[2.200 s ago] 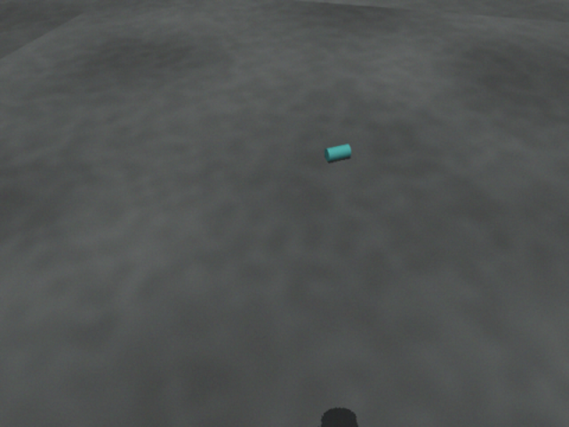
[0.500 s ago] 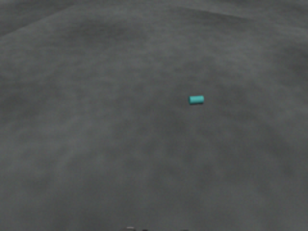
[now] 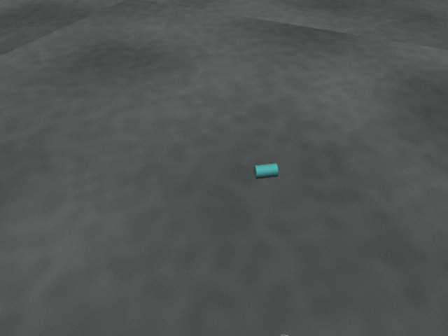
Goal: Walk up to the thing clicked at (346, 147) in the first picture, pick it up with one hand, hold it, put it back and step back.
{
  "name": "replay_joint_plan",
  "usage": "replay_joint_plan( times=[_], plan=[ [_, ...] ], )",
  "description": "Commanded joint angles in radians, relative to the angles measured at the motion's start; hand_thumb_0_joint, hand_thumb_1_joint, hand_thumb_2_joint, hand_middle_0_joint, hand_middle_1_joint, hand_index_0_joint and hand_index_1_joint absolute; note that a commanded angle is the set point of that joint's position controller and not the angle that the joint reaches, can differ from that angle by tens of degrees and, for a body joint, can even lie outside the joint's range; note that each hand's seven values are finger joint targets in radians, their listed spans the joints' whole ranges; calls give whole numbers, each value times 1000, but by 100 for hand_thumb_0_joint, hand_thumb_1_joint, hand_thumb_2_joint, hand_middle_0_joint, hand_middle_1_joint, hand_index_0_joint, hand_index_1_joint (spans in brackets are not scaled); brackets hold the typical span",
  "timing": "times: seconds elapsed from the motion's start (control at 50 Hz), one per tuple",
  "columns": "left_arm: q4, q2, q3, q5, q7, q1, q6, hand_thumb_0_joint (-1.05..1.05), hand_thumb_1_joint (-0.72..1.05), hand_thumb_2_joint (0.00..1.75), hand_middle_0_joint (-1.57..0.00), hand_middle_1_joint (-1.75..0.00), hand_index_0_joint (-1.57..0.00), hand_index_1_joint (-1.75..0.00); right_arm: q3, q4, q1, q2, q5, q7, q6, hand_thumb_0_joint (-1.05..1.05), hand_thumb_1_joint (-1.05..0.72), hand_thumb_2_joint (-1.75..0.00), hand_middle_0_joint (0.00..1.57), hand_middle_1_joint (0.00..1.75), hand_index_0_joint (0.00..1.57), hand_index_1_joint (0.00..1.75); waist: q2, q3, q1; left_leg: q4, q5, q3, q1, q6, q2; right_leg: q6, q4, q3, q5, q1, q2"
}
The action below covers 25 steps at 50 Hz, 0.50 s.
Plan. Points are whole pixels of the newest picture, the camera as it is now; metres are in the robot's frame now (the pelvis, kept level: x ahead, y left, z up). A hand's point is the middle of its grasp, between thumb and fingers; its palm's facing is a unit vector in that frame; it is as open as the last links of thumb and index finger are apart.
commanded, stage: walk up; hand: left
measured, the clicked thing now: (265, 170) +1.13 -0.25 -0.71
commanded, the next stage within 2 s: none
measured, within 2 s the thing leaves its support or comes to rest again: neither
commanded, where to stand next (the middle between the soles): +0.78 -0.52 m, yaw +8 degrees
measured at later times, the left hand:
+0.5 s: hand (155, 301) +0.25 +0.16 -0.15, palm faces -0.02 -0.96 -0.29, open 7.4 cm
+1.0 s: hand (224, 231) +0.39 +0.01 -0.12, palm faces +0.06 -0.93 -0.37, open 7.4 cm
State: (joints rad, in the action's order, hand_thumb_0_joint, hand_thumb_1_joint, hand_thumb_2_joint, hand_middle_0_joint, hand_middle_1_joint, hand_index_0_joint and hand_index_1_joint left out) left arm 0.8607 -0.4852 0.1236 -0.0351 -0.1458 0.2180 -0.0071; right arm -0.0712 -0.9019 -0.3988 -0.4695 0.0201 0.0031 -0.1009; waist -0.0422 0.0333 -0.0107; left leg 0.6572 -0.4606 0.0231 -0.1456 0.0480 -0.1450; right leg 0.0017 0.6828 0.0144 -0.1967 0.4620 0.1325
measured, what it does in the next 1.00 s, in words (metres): walks ahead: left foot, then right foot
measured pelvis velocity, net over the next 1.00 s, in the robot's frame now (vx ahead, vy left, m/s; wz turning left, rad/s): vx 0.38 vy -0.28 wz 0.06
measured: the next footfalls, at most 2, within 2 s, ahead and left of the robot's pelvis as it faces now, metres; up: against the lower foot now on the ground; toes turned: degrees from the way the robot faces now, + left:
left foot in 0.38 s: +0.32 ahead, +0.02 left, +0.00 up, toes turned +9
right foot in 0.74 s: +0.43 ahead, -0.37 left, +0.00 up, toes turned -3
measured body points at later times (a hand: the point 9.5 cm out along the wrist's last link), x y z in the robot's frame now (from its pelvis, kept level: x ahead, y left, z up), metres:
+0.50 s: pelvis +0.21 -0.11 +0.00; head +0.22 -0.07 +0.45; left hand +0.25 +0.21 -0.13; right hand +0.29 -0.44 -0.07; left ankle +0.28 +0.01 -0.71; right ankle +0.17 -0.21 -0.65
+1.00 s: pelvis +0.38 -0.28 +0.01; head +0.40 -0.27 +0.46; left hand +0.39 +0.06 -0.10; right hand +0.48 -0.60 -0.09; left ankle +0.44 -0.18 -0.68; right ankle +0.39 -0.37 -0.71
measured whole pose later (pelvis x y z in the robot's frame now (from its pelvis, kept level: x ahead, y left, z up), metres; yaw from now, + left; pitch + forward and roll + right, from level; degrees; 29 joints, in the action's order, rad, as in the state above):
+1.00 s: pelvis +0.38 -0.28 +0.01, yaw +3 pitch -1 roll +0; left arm 0.81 -0.43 0.08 -0.04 -0.08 0.32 0.00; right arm -0.04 -0.93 -0.28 -0.43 0.00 0.03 -0.11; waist -0.01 0.07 0.07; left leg 0.89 -0.42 0.11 -0.52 -0.04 -0.04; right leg -0.06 0.66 0.11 -0.35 0.30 0.02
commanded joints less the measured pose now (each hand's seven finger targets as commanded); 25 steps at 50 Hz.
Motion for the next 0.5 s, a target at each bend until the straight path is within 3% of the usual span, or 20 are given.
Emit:
replay_joint_plan(
  times=[0.0, 0.02, 0.04, 0.08, 0.12, 0.18, 0.24, 0.28, 0.3, 0.32, 0.34, 0.36, 0.38, 0.4, 0.44, 0.48],
  plan=[
    [-21, -348, 101, 4, 52, 257, 47, 0, 90, 90, -20, -30, -20, -30, -26, 138, 80, -139, -34, 37, -19, 0, -90, -90, 20, 30, 20, 30, -454, -78, 189, 612, -110, 56, -705, -93, 200, -156, -472, -576, -429, -542, 248],
    [-64, -337, 91, 16, 58, 136, 45, 0, 90, 90, -20, -30, -20, -30, -42, 117, 128, -200, -17, 48, -9, 0, -90, -90, 20, 30, 20, 30, -278, -16, 150, 702, -84, -76, -652, -101, 109, -213, -502, -651, -506, -387, 279],
    [-81, -297, 80, 24, 65, 93, 42, 0, 90, 90, -20, -30, -20, -30, -43, 82, 104, -222, -37, 43, -8, 0, -90, -90, 20, 30, 20, 30, -154, -10, 113, 653, 12, -119, -606, -109, 78, -193, -469, -491, -498, -337, 229],
    [-93, -241, 61, 12, 74, 16, 50, 0, 90, 90, -20, -30, -20, -30, -42, 25, 29, -220, -35, 29, -12, 0, -90, -90, 20, 30, 20, 30, -152, 13, 49, 514, 86, -59, -526, -107, 32, -201, -403, -301, -410, -259, 149],
    [-94, -196, 45, 12, 72, 24, 56, 0, 90, 90, -20, -30, -20, -30, -40, 0, -4, -198, -23, 14, -10, 0, -90, -90, 20, 30, 20, 30, -168, 27, 48, 422, 127, -12, -465, -87, 43, -205, -403, -176, -232, -205, 92],
    [-128, -186, 41, 1, 67, 30, 59, 0, 90, 90, -20, -30, -20, -30, -32, 24, 26, -168, -15, 3, -13, 0, -90, -90, 20, 30, 20, 30, -159, 45, 62, 217, 125, 34, -455, -63, 41, -260, -410, -138, -163, -227, 113],
    [-152, -174, 32, 2, 64, 53, 53, 0, 90, 90, -20, -30, -20, -30, -33, 57, 64, -154, -16, 5, -23, 0, -90, -90, 20, 30, 20, 30, -110, 3, 75, 85, 207, 53, -366, -69, 60, -251, -360, -106, -52, -267, 115],
    [-177, -176, 26, 8, 62, 0, 45, 0, 90, 90, -20, -30, -20, -30, -39, 57, 14, -153, -18, 10, -29, 0, -90, -90, 20, 30, 20, 30, -73, -9, 27, 5, 300, 62, -195, -83, 69, -234, -311, -69, -44, -177, 120],
    [-185, -173, 20, 10, 60, -14, 38, 0, 90, 90, -20, -30, -20, -30, -47, 44, -28, -156, -20, 15, -32, 0, -90, -90, 20, 30, 20, 30, -30, -6, -2, -44, 356, 92, -76, -86, 98, -214, -248, -33, -72, -104, 89],
    [-194, -141, 9, 9, 58, 2, 34, 0, 90, 90, -20, -30, -20, -30, -60, 23, -101, -187, -16, 26, -37, 0, -90, -90, 20, 30, 20, 30, 49, -44, -42, -81, 331, 93, 78, -103, 130, -186, -90, 6, 70, -49, 41],
    [-193, -94, -7, 7, 58, 43, 34, 0, 90, 90, -20, -30, -20, -30, -77, 13, -183, -234, -6, 39, -40, 0, -90, -90, 20, 30, 20, 30, 147, -86, -81, -125, 228, -34, 205, -132, 62, -146, 126, 40, 79, 37, -7],
    [-208, -50, -13, 6, 59, 80, 33, 0, 90, 90, -20, -30, -20, -30, -98, 30, -226, -324, 5, 53, -41, 0, -90, -90, 20, 30, 20, 30, 309, -109, -74, -247, 74, -467, 293, -216, -202, -83, 383, 65, -229, 230, -122],
    [-194, -137, 13, 5, 66, 101, 17, 0, 90, 90, -20, -30, -20, -30, -101, 87, -178, -358, -13, 61, -41, 0, -90, -90, 20, 30, 20, 30, 149, -106, -59, -380, -97, -793, 233, -306, -349, -48, 521, -73, -350, 289, -141],
    [-182, -211, 26, 0, 71, 86, 8, 0, 90, 90, -20, -30, -20, -30, -103, 91, -132, -354, -43, 62, -38, 0, -90, -90, 20, 30, 20, 30, 63, -85, -54, -386, -111, -769, 171, -340, -362, -42, 588, -143, -298, 288, -91],
    [-161, -192, 30, 4, 70, 76, 6, 0, 90, 90, -20, -30, -20, -30, -79, 105, -33, -290, -30, 64, -40, 0, -90, -90, 20, 30, 20, 30, 61, -18, -9, -353, 34, -509, 52, -305, -270, -31, 587, -151, -226, 275, -35],
    [-132, -183, 35, 2, 58, 116, 1, 0, 90, 90, -20, -30, -20, -30, -63, 101, 12, -263, -22, 58, -45, 0, -90, -90, 20, 30, 20, 30, 118, 21, 24, -319, 118, -313, -91, -284, -214, -11, 486, -134, -217, 200, 10]
  ],
)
